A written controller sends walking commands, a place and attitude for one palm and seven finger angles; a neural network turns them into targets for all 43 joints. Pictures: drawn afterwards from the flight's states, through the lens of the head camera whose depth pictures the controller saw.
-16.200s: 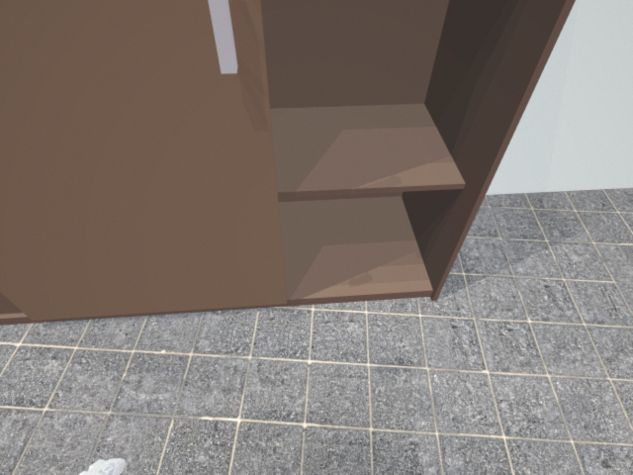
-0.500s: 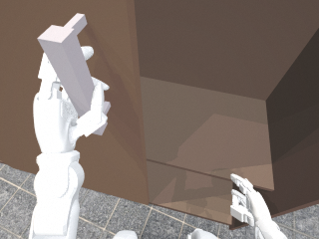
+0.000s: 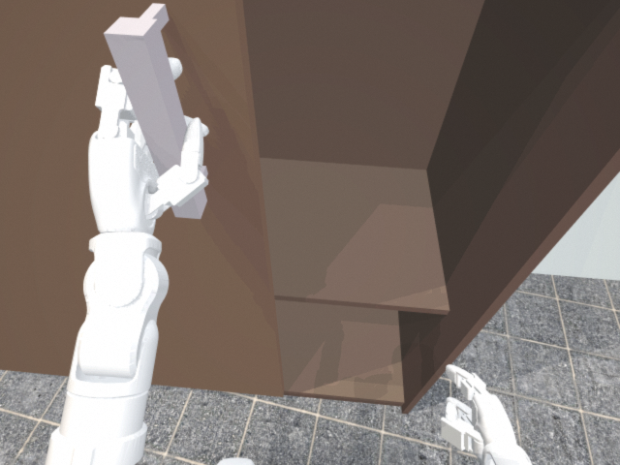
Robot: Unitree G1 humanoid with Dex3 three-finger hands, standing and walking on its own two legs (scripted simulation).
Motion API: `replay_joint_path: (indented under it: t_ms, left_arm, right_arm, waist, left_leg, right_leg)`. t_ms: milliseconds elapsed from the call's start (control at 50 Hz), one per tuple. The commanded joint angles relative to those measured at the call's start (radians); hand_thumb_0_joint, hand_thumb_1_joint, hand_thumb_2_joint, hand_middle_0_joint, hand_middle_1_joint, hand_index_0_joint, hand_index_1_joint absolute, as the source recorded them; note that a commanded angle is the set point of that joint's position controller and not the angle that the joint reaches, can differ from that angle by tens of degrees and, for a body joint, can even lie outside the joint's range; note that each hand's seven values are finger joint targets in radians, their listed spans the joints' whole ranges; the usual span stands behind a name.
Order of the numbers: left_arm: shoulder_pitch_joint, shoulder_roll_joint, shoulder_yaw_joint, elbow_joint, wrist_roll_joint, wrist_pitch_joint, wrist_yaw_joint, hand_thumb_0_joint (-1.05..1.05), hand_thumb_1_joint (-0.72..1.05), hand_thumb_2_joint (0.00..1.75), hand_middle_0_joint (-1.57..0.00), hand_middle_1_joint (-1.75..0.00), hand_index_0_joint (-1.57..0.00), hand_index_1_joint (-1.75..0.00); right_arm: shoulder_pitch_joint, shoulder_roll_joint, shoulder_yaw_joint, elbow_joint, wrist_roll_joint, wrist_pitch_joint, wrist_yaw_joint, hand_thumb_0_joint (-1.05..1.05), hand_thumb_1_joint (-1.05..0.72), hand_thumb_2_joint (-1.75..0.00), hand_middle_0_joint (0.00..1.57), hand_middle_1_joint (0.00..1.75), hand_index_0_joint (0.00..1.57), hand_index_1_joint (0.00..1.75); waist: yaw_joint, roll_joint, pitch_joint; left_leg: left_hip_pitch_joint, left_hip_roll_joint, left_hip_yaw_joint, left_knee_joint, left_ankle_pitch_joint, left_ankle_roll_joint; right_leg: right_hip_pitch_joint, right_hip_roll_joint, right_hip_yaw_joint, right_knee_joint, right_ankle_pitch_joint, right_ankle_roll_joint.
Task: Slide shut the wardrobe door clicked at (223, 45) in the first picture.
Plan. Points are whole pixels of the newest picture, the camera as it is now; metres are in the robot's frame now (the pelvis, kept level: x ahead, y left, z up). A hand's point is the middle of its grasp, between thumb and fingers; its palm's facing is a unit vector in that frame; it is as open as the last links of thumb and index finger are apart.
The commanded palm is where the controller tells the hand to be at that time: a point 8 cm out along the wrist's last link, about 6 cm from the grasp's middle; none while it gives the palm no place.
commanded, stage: step sideways, sliding the door along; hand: left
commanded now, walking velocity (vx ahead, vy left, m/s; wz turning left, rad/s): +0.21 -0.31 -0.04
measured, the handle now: (175, 122) +0.36 +0.16 +0.26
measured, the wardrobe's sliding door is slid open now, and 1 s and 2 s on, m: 0.36 0.25 0.15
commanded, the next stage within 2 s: none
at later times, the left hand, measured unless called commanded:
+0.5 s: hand (257, 171) +0.32 +0.08 +0.25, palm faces +0.21 -0.98 -0.07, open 7.2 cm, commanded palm +0.30 +0.07 +0.25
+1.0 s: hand (312, 174) +0.32 +0.03 +0.25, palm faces +0.22 -0.98 -0.04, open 7.0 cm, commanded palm +0.29 +0.02 +0.26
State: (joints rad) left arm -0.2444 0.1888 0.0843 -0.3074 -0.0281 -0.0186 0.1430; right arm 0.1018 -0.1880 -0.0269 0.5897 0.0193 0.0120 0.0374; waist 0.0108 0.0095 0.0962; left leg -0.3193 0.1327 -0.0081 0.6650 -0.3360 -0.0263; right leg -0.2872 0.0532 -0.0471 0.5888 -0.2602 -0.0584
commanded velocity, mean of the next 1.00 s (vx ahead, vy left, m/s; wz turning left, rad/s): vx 0.14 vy -0.30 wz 0.01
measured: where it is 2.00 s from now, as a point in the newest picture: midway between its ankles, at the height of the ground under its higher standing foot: outside the picture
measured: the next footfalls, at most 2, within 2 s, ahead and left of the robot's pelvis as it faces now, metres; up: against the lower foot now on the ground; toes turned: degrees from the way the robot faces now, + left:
left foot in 0.32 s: +0.04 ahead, +0.13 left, +0.00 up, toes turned -1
left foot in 0.92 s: +0.02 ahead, +0.03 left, +0.00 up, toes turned +3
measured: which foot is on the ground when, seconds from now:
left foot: down 0.00-0.22, up 0.24-0.30, down 0.32-0.82, up 0.84-0.90, down 0.92-1.00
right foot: down 0.00-0.92, up 0.94-1.00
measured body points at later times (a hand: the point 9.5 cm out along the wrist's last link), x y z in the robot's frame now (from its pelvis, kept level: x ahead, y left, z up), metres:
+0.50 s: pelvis -0.04 -0.07 +0.00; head -0.02 -0.08 +0.45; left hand +0.30 +0.13 +0.25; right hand +0.14 -0.29 -0.09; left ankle +0.00 +0.13 -0.73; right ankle +0.03 -0.10 -0.73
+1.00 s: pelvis -0.03 -0.13 +0.01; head +0.01 -0.13 +0.46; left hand +0.30 +0.08 +0.25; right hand +0.19 -0.33 -0.07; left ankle -0.02 +0.04 -0.73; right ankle -0.01 -0.17 -0.69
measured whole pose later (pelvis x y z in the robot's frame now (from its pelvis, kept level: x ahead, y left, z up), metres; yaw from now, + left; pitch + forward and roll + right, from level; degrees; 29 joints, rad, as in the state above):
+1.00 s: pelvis -0.03 -0.13 +0.01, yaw +1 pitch -3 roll +0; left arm -0.39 0.19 0.08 -0.15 -0.08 0.01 0.15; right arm 0.08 -0.18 -0.03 0.59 0.02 0.00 0.04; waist 0.06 0.01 0.13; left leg -0.18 0.09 0.01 0.46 -0.20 -0.05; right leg -0.36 0.11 -0.06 0.79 -0.34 0.02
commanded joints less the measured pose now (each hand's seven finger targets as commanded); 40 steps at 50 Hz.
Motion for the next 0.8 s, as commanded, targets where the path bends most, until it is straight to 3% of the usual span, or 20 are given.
replay_joint_path:
  t_ms: [0, 20, 60, 140, 180, 200, 240, 280, 300, 340, 400, 440, 480, 500, 540, 600, 640, 680, 740, 780]
  left_arm:
    - [-0.438, 0.078, -0.131, -0.358, -0.023, -0.171, -0.061, 0.0, 0.9, 0.9, -0.45, -1.4, -0.45, -1.4]
    - [-0.434, 0.071, -0.133, -0.311, -0.028, -0.17, -0.071, 0.0, 0.9, 0.9, -0.45, -1.4, -0.45, -1.4]
    - [-0.501, 0.08, -0.131, -0.323, -0.017, -0.181, -0.086, 0.0, 0.9, 0.9, -0.45, -1.4, -0.45, -1.4]
    - [-0.565, 0.087, -0.123, -0.232, -0.011, -0.163, -0.085, 0.0, 0.9, 0.9, -0.45, -1.4, -0.45, -1.4]
    - [-0.587, 0.131, -0.099, -0.185, -0.023, -0.14, -0.068, 0.0, 0.9, 0.9, -0.45, -1.4, -0.45, -1.4]
    - [-0.589, 0.114, -0.096, -0.156, -0.026, -0.129, -0.059, 0.0, 0.9, 0.9, -0.45, -1.4, -0.45, -1.4]
    - [-0.621, 0.075, -0.128, -0.178, -0.03, -0.128, -0.05, 0.0, 0.9, 0.9, -0.45, -1.4, -0.45, -1.4]
    - [-0.632, 0.083, -0.136, -0.191, -0.036, -0.137, -0.047, 0.0, 0.9, 0.9, -0.45, -1.4, -0.45, -1.4]
    - [-0.634, 0.074, -0.138, -0.174, -0.036, -0.143, -0.053, 0.0, 0.9, 0.9, -0.45, -1.4, -0.45, -1.4]
    - [-0.646, 0.066, -0.141, -0.149, -0.031, -0.148, -0.071, 0.0, 0.9, 0.9, -0.45, -1.4, -0.45, -1.4]
    - [-0.66, 0.067, -0.14, -0.156, -0.019, -0.145, -0.079, 0.0, 0.9, 0.9, -0.45, -1.4, -0.45, -1.4]
    - [-0.68, 0.057, -0.157, -0.137, -0.011, -0.139, -0.085, 0.0, 0.9, 0.9, -0.45, -1.4, -0.45, -1.4]
    - [-0.685, 0.057, -0.187, -0.112, -0.018, -0.12, -0.078, 0.0, 0.9, 0.9, -0.45, -1.4, -0.45, -1.4]
    - [-0.675, 0.055, -0.165, -0.102, -0.021, -0.112, -0.067, 0.0, 0.9, 0.9, -0.45, -1.4, -0.45, -1.4]
    - [-0.674, 0.02, -0.193, -0.154, -0.022, -0.119, -0.058, 0.0, 0.9, 0.9, -0.45, -1.4, -0.45, -1.4]
    - [-0.656, 0.057, -0.177, -0.193, -0.03, -0.133, -0.048, 0.0, 0.9, 0.9, -0.45, -1.4, -0.45, -1.4]
    - [-0.651, 0.016, -0.208, -0.145, -0.038, -0.13, -0.072, 0.0, 0.9, 0.9, -0.45, -1.4, -0.45, -1.4]
    - [-0.682, 0.033, -0.211, -0.242, -0.032, -0.138, -0.084, 0.0, 0.9, 0.9, -0.45, -1.4, -0.45, -1.4]
    - [-0.655, 0.007, -0.22, -0.23, -0.021, -0.132, -0.099, 0.0, 0.9, 0.9, -0.45, -1.4, -0.45, -1.4]
    - [-0.658, 0.011, -0.235, -0.229, -0.025, -0.119, -0.096, 0.0, 0.9, 0.9, -0.45, -1.4, -0.45, -1.4]
  right_arm:
    - [-0.134, -0.117, -0.032, -0.158, -0.013, -0.071, -0.034, 0.0, -0.9, -0.9, 0.2, 0.3, 0.2, 0.3]
    - [-0.13, -0.135, -0.041, -0.164, -0.014, -0.06, -0.027, 0.0, -0.9, -0.9, 0.2, 0.3, 0.2, 0.3]
    - [-0.141, -0.106, -0.03, -0.173, -0.013, -0.043, -0.015, 0.0, -0.9, -0.9, 0.2, 0.3, 0.2, 0.3]
    - [-0.125, -0.107, -0.027, -0.171, 0.017, -0.049, -0.017, 0.0, -0.9, -0.9, 0.2, 0.3, 0.2, 0.3]
    - [-0.107, -0.092, -0.025, -0.145, 0.023, -0.053, -0.036, 0.0, -0.9, -0.9, 0.2, 0.3, 0.2, 0.3]
    - [-0.108, -0.096, -0.025, -0.137, 0.016, -0.061, -0.044, 0.0, -0.9, -0.9, 0.2, 0.3, 0.2, 0.3]
    - [-0.115, -0.089, -0.009, -0.121, 0.006, -0.08, -0.056, 0.0, -0.9, -0.9, 0.2, 0.3, 0.2, 0.3]
    - [-0.118, -0.106, -0.005, -0.108, 0.003, -0.092, -0.063, 0.0, -0.9, -0.9, 0.2, 0.3, 0.2, 0.3]
    - [-0.123, -0.128, -0.012, -0.119, 0.002, -0.094, -0.062, 0.0, -0.9, -0.9, 0.2, 0.3, 0.2, 0.3]
    - [-0.134, -0.112, -0.012, -0.13, 0.002, -0.076, -0.047, 0.0, -0.9, -0.9, 0.2, 0.3, 0.2, 0.3]
    - [-0.124, -0.113, -0.015, -0.13, 0.012, -0.066, -0.036, 0.0, -0.9, -0.9, 0.2, 0.3, 0.2, 0.3]
    - [-0.128, -0.104, -0.013, -0.139, 0.02, -0.069, -0.035, 0.0, -0.9, -0.9, 0.2, 0.3, 0.2, 0.3]
    - [-0.105, -0.093, -0.017, -0.125, 0.03, -0.073, -0.044, 0.0, -0.9, -0.9, 0.2, 0.3, 0.2, 0.3]
    - [-0.106, -0.098, -0.017, -0.12, 0.022, -0.079, -0.05, 0.0, -0.9, -0.9, 0.2, 0.3, 0.2, 0.3]
    - [-0.094, -0.088, -0.006, -0.107, 0.017, -0.095, -0.051, 0.0, -0.9, -0.9, 0.2, 0.3, 0.2, 0.3]
    - [-0.107, -0.115, -0.007, -0.103, 0.009, -0.104, -0.055, 0.0, -0.9, -0.9, 0.2, 0.3, 0.2, 0.3]
    - [-0.117, -0.134, -0.019, -0.129, 0.023, -0.08, -0.03, 0.0, -0.9, -0.9, 0.2, 0.3, 0.2, 0.3]
    - [-0.138, -0.111, -0.016, -0.139, 0.003, -0.069, -0.025, 0.0, -0.9, -0.9, 0.2, 0.3, 0.2, 0.3]
    - [-0.132, -0.113, -0.028, -0.162, 0.02, -0.06, -0.013, 0.0, -0.9, -0.9, 0.2, 0.3, 0.2, 0.3]
    - [-0.113, -0.104, -0.033, -0.155, 0.035, -0.059, -0.018, 0.0, -0.9, -0.9, 0.2, 0.3, 0.2, 0.3]
  waist:
    - [-0.046, 0.1, -0.391]
    - [-0.037, 0.147, -0.414]
    - [-0.024, 0.294, -0.387]
    - [-0.029, 0.101, -0.397]
    - [-0.036, -0.137, -0.361]
    - [-0.036, -0.161, -0.344]
    - [-0.042, -0.09, -0.36]
    - [-0.047, 0.019, -0.393]
    - [-0.031, 0.125, -0.396]
    - [-0.014, 0.25, -0.386]
    - [-0.006, 0.224, -0.355]
    - [-0.015, 0.113, -0.39]
    - [-0.034, -0.143, -0.361]
    - [-0.029, -0.172, -0.345]
    - [-0.028, -0.093, -0.364]
    - [-0.033, 0.099, -0.441]
    - [-0.017, 0.118, -0.465]
    - [-0.022, 0.265, -0.403]
    - [-0.02, 0.13, -0.44]
    - [-0.039, -0.056, -0.475]
  left_leg:
    - [0.285, 0.098, -0.091, -0.262, 0.37, 0.075]
    - [0.267, 0.227, -0.184, -0.278, 0.52, 0.132]
    - [0.172, 0.266, -0.152, -0.264, 0.555, 0.171]
    - [0.143, 0.103, 0.014, -0.122, 0.338, 0.069]
    - [0.109, -0.045, 0.072, -0.022, -0.068, 0.036]
    - [0.137, -0.091, 0.068, 0.042, -0.105, 0.034]
    - [0.188, -0.103, 0.053, -0.002, -0.051, 0.041]
    - [0.301, -0.024, 0.002, -0.261, 0.126, 0.058]
    - [0.323, 0.087, -0.12, -0.323, 0.244, 0.094]
    - [0.174, 0.241, -0.232, -0.379, 0.233, 0.185]
    - [0.172, 0.18, -0.114, -0.253, 0.451, 0.15]
    - [0.165, 0.087, -0.027, -0.161, 0.356, 0.095]
    - [0.117, -0.076, 0.05, -0.06, -0.033, 0.047]
    - [0.112, -0.122, 0.052, 0.015, -0.097, 0.044]
    - [0.119, -0.13, 0.031, 0.011, -0.092, 0.051]
    - [0.344, 0.017, -0.056, -0.321, 0.314, 0.076]
    - [0.367, 0.191, -0.19, -0.274, 0.588, 0.148]
    - [0.305, 0.2, -0.147, -0.241, 0.703, 0.153]
    - [0.27, 0.129, -0.082, -0.092, 0.731, 0.112]
    - [0.203, -0.015, 0.001, 0.036, 0.412, 0.058]
  right_leg:
    - [0.007, -0.082, 0.102, -0.055, 0.198, 0.022]
    - [0.037, -0.038, 0.058, 0.05, 0.107, 0.049]
    - [0.101, -0.043, 0.048, 0.062, -0.116, 0.052]
    - [0.199, -0.077, 0.064, -0.143, 0.174, 0.041]
    - [0.084, -0.189, 0.259, -0.324, -0.068, -0.008]
    - [0.011, -0.241, 0.348, -0.407, -0.202, -0.045]
    - [0.023, -0.226, 0.299, -0.378, -0.107, -0.066]
    - [0.038, -0.136, 0.159, -0.238, 0.023, -0.012]
    - [0.009, -0.066, 0.099, -0.133, 0.051, 0.026]
    - [0.089, -0.047, 0.061, 0.047, -0.074, 0.05]
    - [0.175, -0.049, 0.058, -0.08, 0.054, 0.04]
    - [0.245, -0.073, 0.08, -0.193, 0.172, 0.033]
    - [0.17, -0.191, 0.298, -0.373, -0.051, -0.014]
    - [0.122, -0.253, 0.409, -0.465, -0.159, -0.03]
    - [0.173, -0.237, 0.333, -0.435, 0.021, 0.103]
    - [0.143, -0.118, 0.111, -0.198, 0.235, 0.036]
    - [0.08, -0.078, 0.087, -0.059, 0.151, 0.074]
    - [0.109, -0.077, 0.069, -0.082, 0.083, 0.047]
    - [0.253, -0.07, 0.073, -0.17, 0.318, 0.031]
    - [0.316, -0.177, 0.199, -0.244, 0.52, -0.014]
